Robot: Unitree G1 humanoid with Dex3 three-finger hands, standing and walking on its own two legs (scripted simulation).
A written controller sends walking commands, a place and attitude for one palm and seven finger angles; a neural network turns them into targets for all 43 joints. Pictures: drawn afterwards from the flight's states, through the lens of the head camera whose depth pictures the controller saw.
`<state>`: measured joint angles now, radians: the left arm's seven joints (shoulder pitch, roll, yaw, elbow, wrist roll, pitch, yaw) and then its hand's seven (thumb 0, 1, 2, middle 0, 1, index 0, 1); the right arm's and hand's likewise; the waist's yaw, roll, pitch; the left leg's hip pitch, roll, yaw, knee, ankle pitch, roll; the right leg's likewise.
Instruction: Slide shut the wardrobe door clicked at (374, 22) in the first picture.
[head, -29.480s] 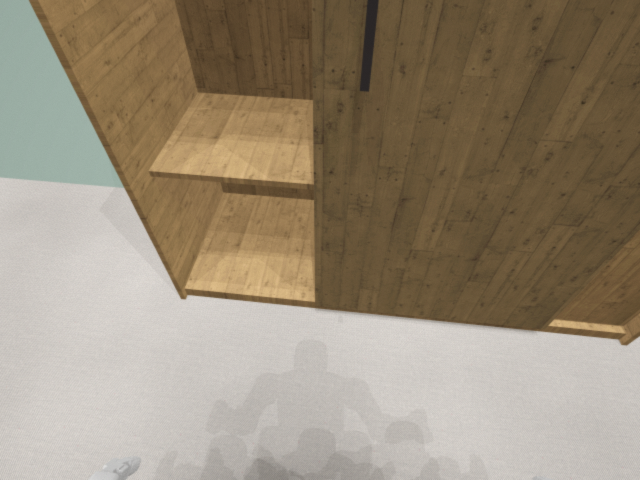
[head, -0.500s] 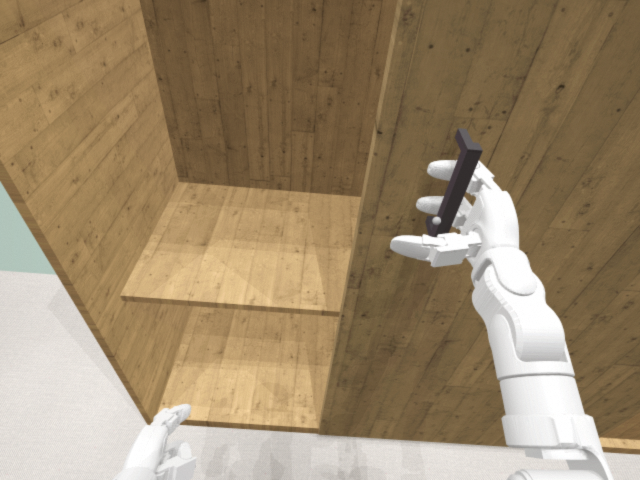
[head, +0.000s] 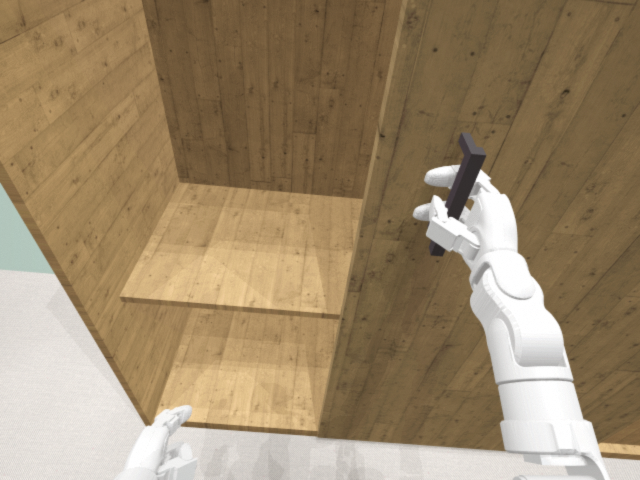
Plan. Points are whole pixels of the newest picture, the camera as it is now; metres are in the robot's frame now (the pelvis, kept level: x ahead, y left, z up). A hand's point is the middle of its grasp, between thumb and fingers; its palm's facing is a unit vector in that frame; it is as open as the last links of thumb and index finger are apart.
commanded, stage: grip the handle and tug to test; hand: right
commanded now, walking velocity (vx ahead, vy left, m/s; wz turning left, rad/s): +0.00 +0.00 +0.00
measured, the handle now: (450, 197) +0.41 -0.12 +0.20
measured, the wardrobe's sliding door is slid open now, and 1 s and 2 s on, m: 0.48 0.48 0.42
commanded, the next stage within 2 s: tug the door sideways, standing still in 0.66 s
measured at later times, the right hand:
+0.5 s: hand (435, 226) +0.36 -0.09 +0.19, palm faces -0.03 +1.00 -0.01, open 5.2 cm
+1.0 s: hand (436, 231) +0.36 -0.09 +0.19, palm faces +0.01 +1.00 -0.03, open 5.5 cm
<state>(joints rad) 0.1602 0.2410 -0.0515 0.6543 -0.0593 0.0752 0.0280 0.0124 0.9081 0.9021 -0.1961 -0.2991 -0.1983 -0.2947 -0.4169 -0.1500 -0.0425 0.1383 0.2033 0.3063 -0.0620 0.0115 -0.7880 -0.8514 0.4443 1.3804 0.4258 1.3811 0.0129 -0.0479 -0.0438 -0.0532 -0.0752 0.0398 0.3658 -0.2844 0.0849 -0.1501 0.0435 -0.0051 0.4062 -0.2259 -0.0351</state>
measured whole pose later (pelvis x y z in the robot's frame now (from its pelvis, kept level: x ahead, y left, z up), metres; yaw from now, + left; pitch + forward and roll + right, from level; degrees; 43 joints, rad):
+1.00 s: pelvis +0.02 -0.01 +0.00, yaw -2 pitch -1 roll -1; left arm 0.10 0.25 -0.04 0.62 -0.06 0.11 0.01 0.01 0.91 0.90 -0.19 -0.30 -0.20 -0.29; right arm -0.31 -0.10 0.03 -0.11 0.17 0.41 -0.12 0.01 -0.78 -0.84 0.40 1.39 0.34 1.38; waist -0.02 -0.05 -0.04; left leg -0.06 -0.06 0.06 0.41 -0.33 0.08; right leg -0.17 0.06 0.02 0.45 -0.27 -0.04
